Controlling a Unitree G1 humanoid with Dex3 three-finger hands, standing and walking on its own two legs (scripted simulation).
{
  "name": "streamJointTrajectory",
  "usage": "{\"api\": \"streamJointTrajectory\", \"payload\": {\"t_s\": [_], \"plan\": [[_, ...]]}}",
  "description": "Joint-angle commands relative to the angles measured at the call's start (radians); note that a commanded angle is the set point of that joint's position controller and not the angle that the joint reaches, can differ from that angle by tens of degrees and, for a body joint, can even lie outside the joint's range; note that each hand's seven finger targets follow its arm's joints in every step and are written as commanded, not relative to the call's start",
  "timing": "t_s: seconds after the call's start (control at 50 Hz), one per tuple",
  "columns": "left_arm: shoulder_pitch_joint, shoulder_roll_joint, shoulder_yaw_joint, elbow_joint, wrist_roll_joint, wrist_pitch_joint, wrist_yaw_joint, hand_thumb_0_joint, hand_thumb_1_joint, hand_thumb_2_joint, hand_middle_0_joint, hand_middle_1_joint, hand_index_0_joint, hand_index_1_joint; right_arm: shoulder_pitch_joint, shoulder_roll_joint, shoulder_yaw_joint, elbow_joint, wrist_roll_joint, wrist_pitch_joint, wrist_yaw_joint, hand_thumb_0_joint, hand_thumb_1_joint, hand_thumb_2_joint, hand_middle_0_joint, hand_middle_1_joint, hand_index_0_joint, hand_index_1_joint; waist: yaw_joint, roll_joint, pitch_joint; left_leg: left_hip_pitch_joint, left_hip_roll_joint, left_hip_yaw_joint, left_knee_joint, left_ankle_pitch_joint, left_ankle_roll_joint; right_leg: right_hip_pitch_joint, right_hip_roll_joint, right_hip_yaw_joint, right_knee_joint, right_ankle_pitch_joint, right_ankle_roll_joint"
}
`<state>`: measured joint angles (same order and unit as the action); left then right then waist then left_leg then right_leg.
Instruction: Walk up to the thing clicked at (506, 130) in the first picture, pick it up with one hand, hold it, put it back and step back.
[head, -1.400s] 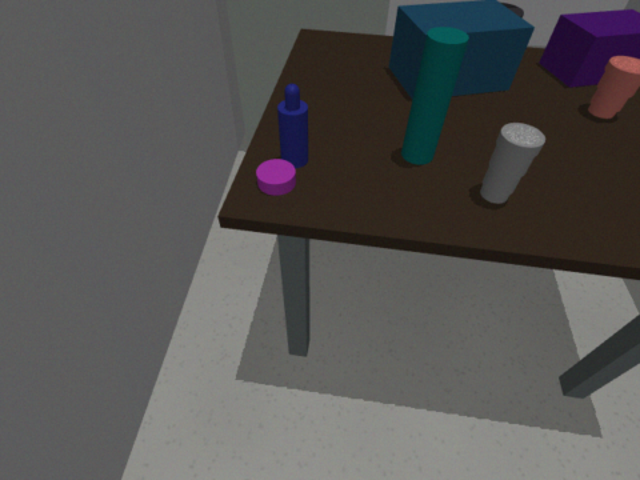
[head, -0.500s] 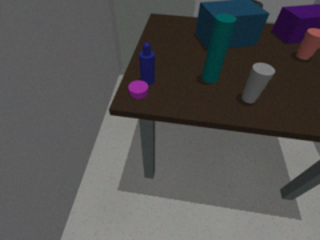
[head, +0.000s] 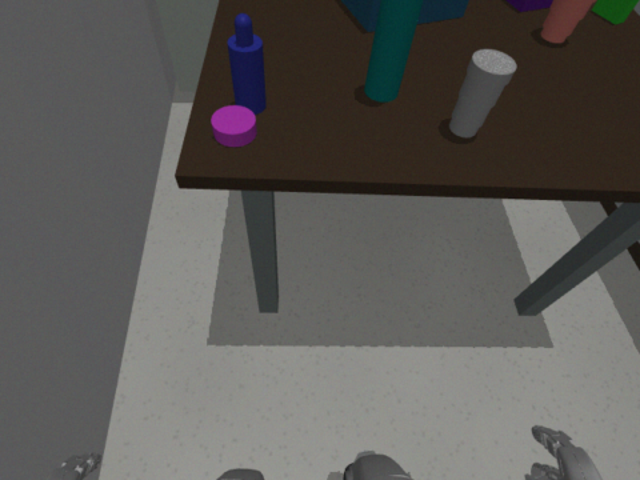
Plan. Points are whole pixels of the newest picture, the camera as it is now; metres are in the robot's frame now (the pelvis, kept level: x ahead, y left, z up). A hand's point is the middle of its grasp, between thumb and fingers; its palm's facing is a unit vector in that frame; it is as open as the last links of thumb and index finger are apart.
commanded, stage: walk up
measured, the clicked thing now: (477, 97) +0.72 -0.25 +0.04
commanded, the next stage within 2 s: none
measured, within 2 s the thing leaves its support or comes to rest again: neither
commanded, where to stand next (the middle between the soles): +0.07 -0.04 m, yaw -22 degrees
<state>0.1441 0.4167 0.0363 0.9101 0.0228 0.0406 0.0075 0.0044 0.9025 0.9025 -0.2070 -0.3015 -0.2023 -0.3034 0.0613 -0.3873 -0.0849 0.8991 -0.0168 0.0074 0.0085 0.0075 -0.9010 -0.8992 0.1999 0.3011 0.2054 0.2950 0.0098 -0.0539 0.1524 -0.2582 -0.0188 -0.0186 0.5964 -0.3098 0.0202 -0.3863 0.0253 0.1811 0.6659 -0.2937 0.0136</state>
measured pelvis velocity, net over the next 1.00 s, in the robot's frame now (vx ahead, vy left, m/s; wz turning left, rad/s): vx -0.02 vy -0.02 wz -0.38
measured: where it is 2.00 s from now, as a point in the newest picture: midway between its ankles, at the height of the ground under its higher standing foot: outside the picture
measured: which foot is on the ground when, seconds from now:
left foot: down 0.00-0.36, up 0.38-0.62, down 0.64-1.00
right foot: up 0.00-0.32, down 0.34-0.66, up 0.68-0.88, down 0.90-1.00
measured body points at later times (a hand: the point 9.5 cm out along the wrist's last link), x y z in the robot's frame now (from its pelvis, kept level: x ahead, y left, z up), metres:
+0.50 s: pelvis -0.03 -0.01 +0.00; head +0.00 -0.04 +0.45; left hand +0.14 +0.26 -0.10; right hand -0.06 -0.34 -0.12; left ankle +0.01 +0.12 -0.68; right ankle -0.04 -0.13 -0.72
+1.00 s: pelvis -0.02 -0.02 +0.00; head +0.00 -0.03 +0.45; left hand +0.15 +0.25 -0.12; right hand -0.06 -0.35 -0.12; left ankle +0.04 +0.10 -0.72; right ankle -0.05 -0.14 -0.72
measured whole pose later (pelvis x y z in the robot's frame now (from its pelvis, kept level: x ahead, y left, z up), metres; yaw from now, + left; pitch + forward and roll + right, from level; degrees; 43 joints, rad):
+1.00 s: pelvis -0.02 -0.02 +0.00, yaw -22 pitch -3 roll -1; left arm 0.25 0.39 0.04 0.93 0.03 -0.01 -0.01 0.00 0.90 0.90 -0.21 -0.30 -0.20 -0.30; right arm 0.22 -0.40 -0.04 0.89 -0.01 0.01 0.01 0.01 -0.90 -0.90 0.20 0.30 0.21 0.30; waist 0.00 0.03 0.10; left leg -0.30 0.07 0.01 0.73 -0.44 0.00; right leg -0.27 0.04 0.03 0.65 -0.32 -0.02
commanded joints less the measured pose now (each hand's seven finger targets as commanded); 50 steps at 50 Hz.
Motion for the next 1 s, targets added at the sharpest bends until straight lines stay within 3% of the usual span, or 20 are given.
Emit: {"api": "streamJointTrajectory", "payload": {"t_s": [0.0,0.06,0.16,0.28,0.3,0.32,0.34,0.36,0.44,0.54,0.6,0.62,0.64,0.66,0.68,0.74,0.86,0.9,0.92,0.98], "plan": [[0.025,0.198,0.056,-0.129,0.014,-0.008,0.020,0.000,0.900,0.900,-0.200,-0.300,-0.200,-0.300,0.078,-0.321,-0.097,-0.107,-0.011,-0.020,-0.015,0.000,-0.900,-0.900,0.200,0.300,0.200,0.300,-0.051,0.237,-0.189,0.074,0.472,-0.413,-0.289,0.379,0.260,-0.089,0.012,-0.019,0.456,-0.297,-0.017],[0.078,0.195,0.078,-0.109,-0.008,-0.002,-0.012,0.000,0.900,0.900,-0.200,-0.300,-0.200,-0.300,0.048,-0.249,-0.070,-0.132,-0.012,-0.036,-0.028,0.000,-0.900,-0.900,0.200,0.300,0.200,0.300,-0.007,0.207,-0.122,0.102,0.282,-0.161,-0.227,0.355,0.157,-0.138,0.004,-0.023,0.477,-0.135,-0.021],[-0.003,0.166,0.078,-0.176,0.008,-0.017,-0.040,0.000,0.900,0.900,-0.200,-0.300,-0.200,-0.300,0.217,-0.279,-0.079,-0.138,-0.014,-0.051,-0.018,0.000,-0.900,-0.900,0.200,0.300,0.200,0.300,-0.078,0.224,-0.150,0.276,0.312,-0.127,-0.166,0.494,0.182,-0.114,-0.023,-0.120,0.189,-0.185,-0.005],[0.127,0.129,0.081,-0.130,0.009,-0.037,-0.033,0.000,0.900,0.900,-0.200,-0.300,-0.200,-0.300,0.176,-0.287,-0.066,-0.184,-0.008,-0.029,-0.007,0.000,-0.900,-0.900,0.200,0.300,0.200,0.300,-0.015,0.230,-0.171,0.069,0.279,-0.031,-0.041,0.378,0.138,0.193,0.026,-0.241,-0.139,-0.064,-0.059],[0.187,0.146,0.088,-0.112,0.011,-0.049,-0.025,0.000,0.900,0.900,-0.200,-0.300,-0.200,-0.300,0.172,-0.262,-0.053,-0.191,-0.003,-0.023,-0.006,0.000,-0.900,-0.900,0.200,0.300,0.200,0.300,0.020,0.178,-0.189,0.019,0.252,0.007,0.063,0.321,0.107,0.301,0.015,-0.215,-0.266,-0.003,-0.078],[0.225,0.234,0.118,-0.107,0.021,-0.062,-0.016,0.000,0.900,0.900,-0.200,-0.300,-0.200,-0.300,0.197,-0.190,-0.032,-0.202,0.003,-0.020,-0.006,0.000,-0.900,-0.900,0.200,0.300,0.200,0.300,0.041,-0.073,-0.201,-0.163,0.161,0.055,0.292,0.096,0.043,0.424,-0.135,0.081,-0.343,0.005,-0.117],[0.161,0.301,0.124,-0.149,0.020,-0.070,-0.014,0.000,0.900,0.900,-0.200,-0.300,-0.200,-0.300,0.170,-0.154,-0.013,-0.218,0.004,-0.014,-0.009,0.000,-0.900,-0.900,0.200,0.300,0.200,0.300,0.030,-0.187,-0.141,-0.369,0.034,0.093,0.395,-0.275,-0.012,0.386,-0.342,0.407,-0.386,-0.057,-0.253],[0.159,0.321,0.127,-0.160,0.012,-0.064,-0.016,0.000,0.900,0.900,-0.200,-0.300,-0.200,-0.300,0.141,-0.233,-0.037,-0.205,-0.003,-0.011,-0.025,0.000,-0.900,-0.900,0.200,0.300,0.200,0.300,0.052,-0.129,-0.108,-0.312,0.072,0.000,0.499,-0.344,-0.022,0.253,-0.402,0.450,-0.378,-0.061,-0.344],[0.080,0.226,0.095,-0.174,0.005,-0.068,-0.005,0.000,0.900,0.900,-0.200,-0.300,-0.200,-0.300,0.233,-0.225,-0.027,-0.128,-0.006,-0.028,-0.011,0.000,-0.900,-0.900,0.200,0.300,0.200,0.300,-0.007,-0.120,-0.092,-0.230,0.093,0.002,0.361,-0.147,-0.020,0.194,-0.197,0.141,-0.298,0.049,-0.227],[0.083,0.224,0.090,-0.193,0.004,-0.057,-0.012,0.000,0.900,0.900,-0.200,-0.300,-0.200,-0.300,0.235,-0.198,-0.027,-0.105,-0.012,-0.040,-0.011,0.000,-0.900,-0.900,0.200,0.300,0.200,0.300,0.005,-0.127,-0.097,-0.039,0.037,0.047,0.165,-0.105,-0.016,0.045,-0.172,0.116,-0.244,0.125,-0.216],[0.018,0.197,0.071,-0.213,-0.002,-0.041,-0.014,0.000,0.900,0.900,-0.200,-0.300,-0.200,-0.300,0.299,-0.186,-0.035,-0.077,-0.013,-0.052,-0.018,0.000,-0.900,-0.900,0.200,0.300,0.200,0.300,-0.064,-0.082,-0.119,0.160,0.008,0.047,-0.045,0.002,0.006,-0.091,-0.153,0.116,-0.149,0.042,-0.170],[0.019,0.144,0.056,-0.212,-0.012,-0.040,-0.013,0.000,0.900,0.900,-0.200,-0.300,-0.200,-0.300,0.317,-0.216,-0.041,-0.076,-0.023,-0.060,-0.024,0.000,-0.900,-0.900,0.200,0.300,0.200,0.300,-0.076,0.016,-0.120,0.187,0.091,-0.091,-0.167,-0.055,0.028,-0.133,-0.093,0.093,-0.057,-0.009,-0.119],[0.049,0.087,0.039,-0.203,-0.021,-0.039,-0.012,0.000,0.900,0.900,-0.200,-0.300,-0.200,-0.300,0.281,-0.283,-0.049,-0.093,-0.030,-0.070,-0.026,0.000,-0.900,-0.900,0.200,0.300,0.200,0.300,-0.059,0.199,-0.117,0.155,0.306,-0.435,-0.334,-0.195,0.111,-0.182,0.053,0.014,0.126,-0.140,-0.052],[0.071,0.181,0.063,-0.169,-0.012,-0.037,0.003,0.000,0.900,0.900,-0.200,-0.300,-0.200,-0.300,0.226,-0.329,-0.054,-0.106,-0.015,-0.075,-0.020,0.000,-0.900,-0.900,0.200,0.300,0.200,0.300,-0.049,0.195,-0.108,0.020,0.447,-0.539,-0.361,-0.262,0.222,-0.098,0.038,-0.021,0.286,-0.289,-0.039],[0.096,0.214,0.072,-0.148,-0.009,-0.040,0.004,0.000,0.900,0.900,-0.200,-0.300,-0.200,-0.300,0.188,-0.318,-0.056,-0.112,-0.018,-0.078,-0.017,0.000,-0.900,-0.900,0.200,0.300,0.200,0.300,-0.024,0.156,-0.074,-0.015,0.438,-0.516,-0.347,-0.223,0.245,-0.083,0.019,-0.010,0.356,-0.281,-0.036],[0.122,0.194,0.074,-0.107,-0.013,-0.049,-0.010,0.000,0.900,0.900,-0.200,-0.300,-0.200,-0.300,0.158,-0.280,-0.038,-0.112,-0.017,-0.081,-0.021,0.000,-0.900,-0.900,0.200,0.300,0.200,0.300,-0.008,0.217,-0.061,-0.005,0.309,-0.250,-0.292,-0.071,0.170,-0.066,-0.005,-0.054,0.286,-0.208,-0.039],[0.177,0.132,0.064,-0.045,-0.003,-0.073,-0.011,0.000,0.900,0.900,-0.200,-0.300,-0.200,-0.300,0.128,-0.236,-0.015,-0.115,-0.012,-0.037,-0.005,0.000,-0.900,-0.900,0.200,0.300,0.200,0.300,0.018,0.222,-0.149,-0.046,0.226,-0.047,-0.079,0.098,0.108,0.235,0.029,-0.197,-0.206,-0.020,-0.048],[0.148,0.214,0.079,-0.051,0.013,-0.091,0.003,0.000,0.900,0.900,-0.200,-0.300,-0.200,-0.300,0.139,-0.148,0.015,-0.129,0.008,-0.031,-0.004,0.000,-0.900,-0.900,0.200,0.300,0.200,0.300,0.009,0.002,-0.166,-0.183,0.113,0.033,0.112,0.026,0.007,0.305,-0.138,0.130,-0.284,0.054,-0.111],[0.107,0.270,0.077,-0.058,0.006,-0.093,0.003,0.000,0.900,0.900,-0.200,-0.300,-0.200,-0.300,0.108,-0.165,0.009,-0.122,0.013,-0.022,-0.010,0.000,-0.900,-0.900,0.200,0.300,0.200,0.300,0.000,-0.041,-0.130,-0.134,0.065,0.031,0.163,-0.181,-0.011,0.144,-0.285,0.317,-0.324,-0.043,-0.220],[0.020,0.223,0.056,-0.064,-0.003,-0.095,0.002,0.000,0.900,0.900,-0.200,-0.300,-0.200,-0.300,0.141,-0.177,0.006,-0.065,0.015,-0.031,-0.013,0.000,-0.900,-0.900,0.200,0.300,0.200,0.300,-0.027,-0.056,-0.106,-0.086,0.077,-0.009,0.106,-0.187,0.009,0.135,-0.246,0.203,-0.265,0.123,-0.210]]}}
